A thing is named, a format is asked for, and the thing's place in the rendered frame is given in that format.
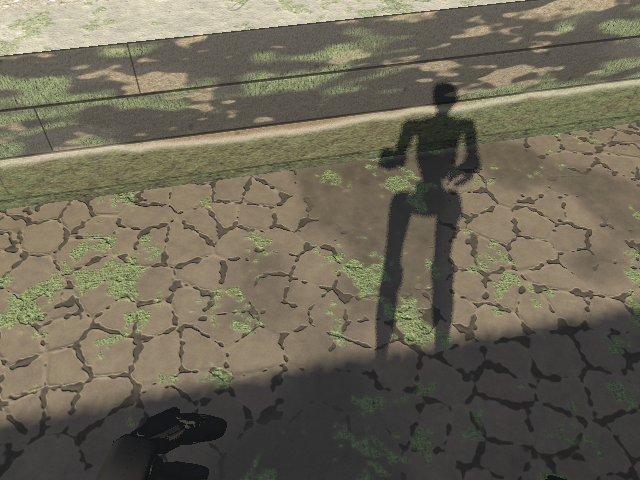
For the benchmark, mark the robot left hand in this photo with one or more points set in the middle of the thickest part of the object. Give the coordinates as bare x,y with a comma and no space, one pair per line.
134,456

